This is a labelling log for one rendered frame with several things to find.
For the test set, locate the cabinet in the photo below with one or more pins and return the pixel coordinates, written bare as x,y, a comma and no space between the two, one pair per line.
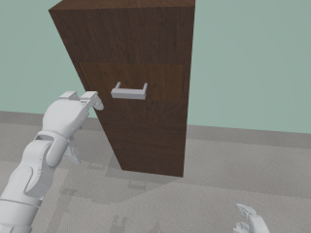
147,136

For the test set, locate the robot left hand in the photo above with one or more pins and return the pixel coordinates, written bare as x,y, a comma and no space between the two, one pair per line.
66,115

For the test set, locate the robot left forearm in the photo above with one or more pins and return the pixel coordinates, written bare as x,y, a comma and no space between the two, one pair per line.
31,180

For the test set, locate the handle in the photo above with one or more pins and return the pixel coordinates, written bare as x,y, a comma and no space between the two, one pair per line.
129,93

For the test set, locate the drawer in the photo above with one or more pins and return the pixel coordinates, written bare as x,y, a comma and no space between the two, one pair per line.
165,81

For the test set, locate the robot right hand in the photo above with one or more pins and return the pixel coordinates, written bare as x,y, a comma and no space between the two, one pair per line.
256,222

